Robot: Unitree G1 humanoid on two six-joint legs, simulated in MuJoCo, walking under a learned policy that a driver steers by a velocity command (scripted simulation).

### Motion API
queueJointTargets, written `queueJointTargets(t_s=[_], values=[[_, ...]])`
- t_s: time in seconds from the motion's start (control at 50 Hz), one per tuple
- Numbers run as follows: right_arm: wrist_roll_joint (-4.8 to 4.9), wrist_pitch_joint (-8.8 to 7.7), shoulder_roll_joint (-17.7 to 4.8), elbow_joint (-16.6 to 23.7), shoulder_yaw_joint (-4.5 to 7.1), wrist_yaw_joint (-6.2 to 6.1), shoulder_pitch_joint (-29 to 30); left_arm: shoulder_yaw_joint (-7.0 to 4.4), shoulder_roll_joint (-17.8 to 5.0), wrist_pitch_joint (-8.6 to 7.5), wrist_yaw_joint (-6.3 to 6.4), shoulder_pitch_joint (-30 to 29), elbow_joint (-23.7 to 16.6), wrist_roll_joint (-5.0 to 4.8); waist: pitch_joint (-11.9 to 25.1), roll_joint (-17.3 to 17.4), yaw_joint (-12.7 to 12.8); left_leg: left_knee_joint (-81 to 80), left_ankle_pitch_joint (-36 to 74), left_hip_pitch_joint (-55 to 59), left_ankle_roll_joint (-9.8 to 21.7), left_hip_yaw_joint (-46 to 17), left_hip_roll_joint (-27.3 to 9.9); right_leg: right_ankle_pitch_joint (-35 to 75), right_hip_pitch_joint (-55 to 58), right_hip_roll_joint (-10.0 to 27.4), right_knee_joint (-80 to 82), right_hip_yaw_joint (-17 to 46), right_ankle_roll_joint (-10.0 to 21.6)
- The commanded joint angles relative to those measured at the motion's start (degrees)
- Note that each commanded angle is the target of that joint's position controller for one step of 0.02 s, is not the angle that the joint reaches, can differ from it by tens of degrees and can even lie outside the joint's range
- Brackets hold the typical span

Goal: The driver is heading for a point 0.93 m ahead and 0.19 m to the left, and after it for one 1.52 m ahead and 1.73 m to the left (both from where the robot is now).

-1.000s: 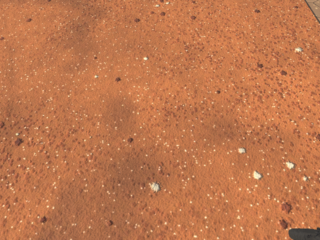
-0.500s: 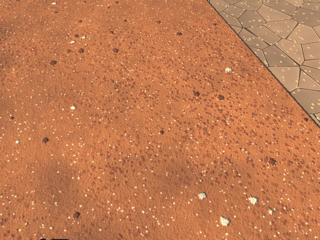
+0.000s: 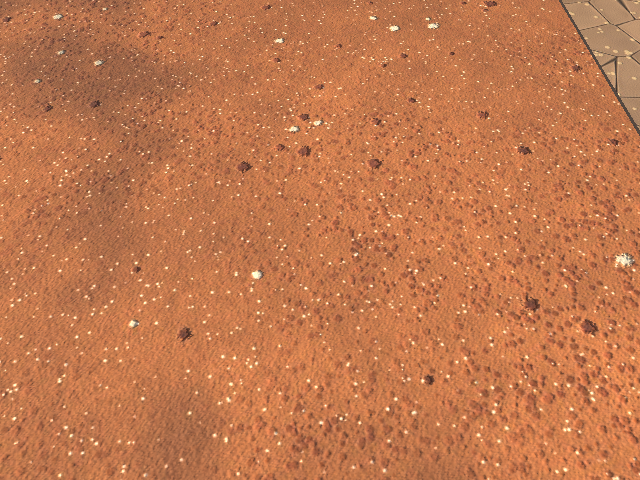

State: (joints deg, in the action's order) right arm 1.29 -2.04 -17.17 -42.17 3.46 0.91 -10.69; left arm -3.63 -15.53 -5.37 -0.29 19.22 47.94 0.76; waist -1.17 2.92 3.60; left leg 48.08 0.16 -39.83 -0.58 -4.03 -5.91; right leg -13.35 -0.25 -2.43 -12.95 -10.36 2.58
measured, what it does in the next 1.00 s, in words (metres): walks ahead, turning left: left foot, then right foot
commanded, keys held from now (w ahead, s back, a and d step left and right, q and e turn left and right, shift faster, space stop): w+q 0.56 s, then w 0.42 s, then no key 0.02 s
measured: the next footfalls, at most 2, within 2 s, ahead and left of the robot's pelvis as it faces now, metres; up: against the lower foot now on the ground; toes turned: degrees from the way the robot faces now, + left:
left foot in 0.20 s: +0.27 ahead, +0.14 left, +0.00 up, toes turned +9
right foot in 0.66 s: +0.58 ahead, +0.00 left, +0.00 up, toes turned +26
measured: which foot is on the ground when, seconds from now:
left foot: up 0.00-0.18, down 0.20-0.68, up 0.70-1.00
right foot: down 0.00-0.20, up 0.22-0.64, down 0.66-1.00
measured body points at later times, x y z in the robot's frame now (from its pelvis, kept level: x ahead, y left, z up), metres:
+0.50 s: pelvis +0.28 +0.06 +0.00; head +0.31 +0.08 +0.45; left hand +0.40 +0.37 -0.08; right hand +0.43 -0.19 -0.10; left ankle +0.24 +0.13 -0.74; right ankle +0.48 -0.08 -0.68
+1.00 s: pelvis +0.55 +0.10 +0.00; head +0.57 +0.10 +0.45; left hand +0.43 +0.35 -0.12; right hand +0.83 -0.04 -0.09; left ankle +0.60 +0.31 -0.69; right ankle +0.55 -0.01 -0.74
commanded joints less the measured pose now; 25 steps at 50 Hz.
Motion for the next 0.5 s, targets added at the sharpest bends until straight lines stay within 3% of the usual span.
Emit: queueJointTargets(t_s=[0.02, 0.08, 0.12, 0.16, 0.18, 0.2, 0.22, 0.24, 0.26, 0.28, 0.3, 0.34, 0.38, 0.44, 0.5], values=[[-0.08, -0.72, -0.7, 5.6, -0.42, 1.21, 5.8, -2.12, -9.4, -0.43, 0.66, -2.5, -3.2, -0.51, -4.1, -4.3, 0.3, -6.9, 4.2, 0.2, 1.0, 2.4, -0.4, 19.2, -1.9, 16.9, 6.0, 3.5, 7.1], [0.04, -0.69, -1.0, 8.4, -0.47, 2.33, 9.8, -2.52, -10.4, 1.0, 0.79, -0.1, -1.8, -1.32, -5.1, -4.4, 1.3, -10.9, 0.1, -1.9, 2.8, 4.7, 0.5, 23.8, 4.8, 18.6, 3.1, 1.8, 6.2], [0.06, -0.57, -2.0, 9.7, 0.05, 2.94, 9.6, -2.82, -11.6, 1.95, 1.06, -0.5, -1.7, -1.62, -3.6, -5.7, -0.2, -12.2, -5.1, 1.5, 4.6, 7.4, 2.8, 37.3, 7.3, 18.9, -1.8, 0.0, 5.0], [-0.03, -0.11, -4.6, 9.2, 1.52, 2.95, 3.9, -3.3, -13.3, 2.84, 1.68, -1.4, -2.1, -1.87, 1.4, -8.1, -4.2, -11.7, -10.9, 11.0, 7.1, 10.6, 7.1, 55.6, 8.0, 18.5, -12.8, -1.5, 3.8], [0.07, 0.02, -7.1, 7.6, 3.03, 2.5, -3.7, -3.28, -13.6, 3.21, 1.96, -2.3, -2.4, -2.08, 5.5, -7.5, -8.7, -14.5, -9.6, 21.8, 9.0, 10.9, 9.4, 56.9, 4.5, 17.1, -23.4, -2.6, 2.5], [0.12, 0.53, -10.9, 5.3, 4.99, 1.4, -13.3, -2.69, -12.5, 2.91, 2.22, -2.4, -3.1, -1.69, 10.4, -4.1, -13.5, -17.4, -7.2, 39.0, 11.7, 4.9, 7.6, 44.9, -7.3, 14.8, -38.8, -2.7, 0.1], [0.52, 0.42, -17.7, 5.1, 6.12, 0.6, -13.0, 0.16, -3.4, 1.46, 1.14, 3.5, -6.2, 0.7, 14.6, 12.0, -6.9, -19.4, -11.8, 60.6, 22.0, -25.6, -8.3, -11.3, -35.2, 3.8, -60.4, -0.2, -3.8], [0.09, -0.47, -14.1, 7.1, 4.88, 0.77, -14.7, 0.18, -6.3, -1.03, 0.25, -0.8, -7.1, -0.84, 23.9, 6.6, -10.0, -29.0, -19.2, 65.4, 26.6, -44.8, -13.9, -21.1, -42.8, -0.1, -68.8, 14.2, -3.7], [-0.57, -1.16, -10.8, 6.5, 3.87, 0.93, -13.0, -0.81, -9.7, -2.32, -0.33, -7.5, -9.1, -3.19, 16.1, 2.9, -11.4, -30.9, -15.9, 60.7, 22.7, -36.2, -12.0, -15.8, -47.5, 3.2, -67.9, 16.3, -2.4], [-0.37, -1.55, -9.3, 6.6, 3.45, 0.89, -9.8, -0.39, -8.9, -3.0, -0.21, -8.8, -9.8, -3.03, 10.3, -0.7, -8.8, -30.9, -11.1, 52.2, 20.5, -28.8, -9.5, -10.7, -46.3, 5.7, -62.8, 15.9, -1.6], [-0.28, -1.58, -7.6, 7.2, 2.88, 0.81, -5.8, -0.55, -8.7, -3.02, 0.18, -8.7, -9.1, -1.57, 6.4, -3.1, -6.2, -31.4, -4.8, 43.9, 18.9, -23.1, -7.1, -8.2, -43.0, 7.5, -57.5, 15.6, -2.0], [-1.21, -1.67, -6.0, 8.7, 2.24, 0.37, -2.2, -1.16, -9.3, -1.68, 0.19, -6.6, -8.7, -0.4, 4.5, -1.3, -2.9, -33.8, 2.4, 34.6, 18.4, -18.4, -4.5, -5.2, -36.1, 8.9, -52.6, 15.7, -3.3], [-0.87, -1.91, -7.0, 8.2, 2.5, -0.16, -2.3, -0.8, -7.5, -0.53, 0.27, -6.3, -8.6, 0.15, 3.5, -1.4, -2.1, -34.9, 6.8, 29.3, 18.6, -15.1, -3.4, -3.5, -34.2, 8.6, -47.7, 14.2, -5.3], [-0.5, -1.66, -8.9, 7.0, 3.05, -1.23, -4.3, 0.2, -5.2, -0.02, 0.38, -12.6, -10.4, 0.24, 1.4, -0.4, -4.1, -35.1, 4.9, 24.8, 16.4, -10.6, -0.2, 6.8, -33.0, 6.9, -34.9, 13.1, -7.1], [-0.18, -1.07, -9.4, 5.9, 3.2, -1.72, -6.9, 0.7, -4.5, -0.45, -0.25, -18.9, -11.7, -0.38, 1.0, 1.3, -6.9, -34.0, -2.5, 23.2, 13.7, -10.1, 1.5, 17.1, -28.3, 3.8, -22.9, 12.8, -7.2]])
